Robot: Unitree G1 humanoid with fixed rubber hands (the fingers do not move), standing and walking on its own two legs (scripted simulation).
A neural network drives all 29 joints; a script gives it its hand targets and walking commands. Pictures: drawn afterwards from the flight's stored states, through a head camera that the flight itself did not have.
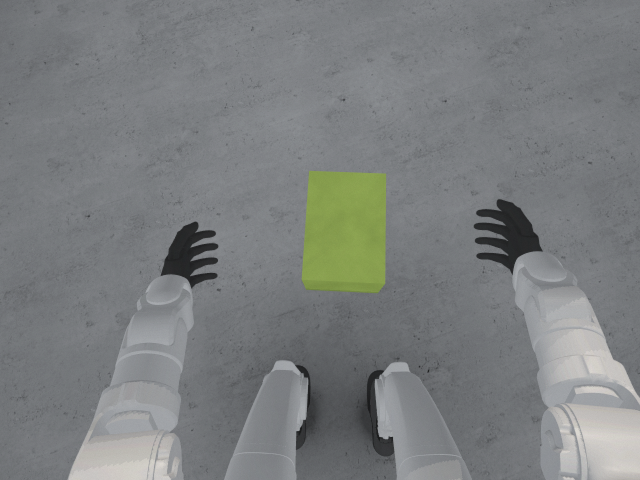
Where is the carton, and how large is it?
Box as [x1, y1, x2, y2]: [302, 171, 385, 292]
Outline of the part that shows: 309,171 302,266 302,281 306,289 377,292 384,284 385,174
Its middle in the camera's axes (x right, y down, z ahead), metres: +0.06 -0.02 +1.06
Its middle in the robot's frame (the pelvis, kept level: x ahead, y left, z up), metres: +0.56 -0.01 -0.61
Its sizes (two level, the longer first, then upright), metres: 0.296 0.206 0.166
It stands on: the floor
